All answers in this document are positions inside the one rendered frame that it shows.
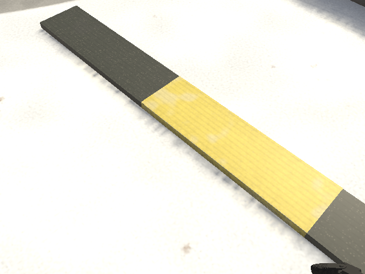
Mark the right robot hand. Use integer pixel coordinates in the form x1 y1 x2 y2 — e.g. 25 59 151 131
311 262 363 274

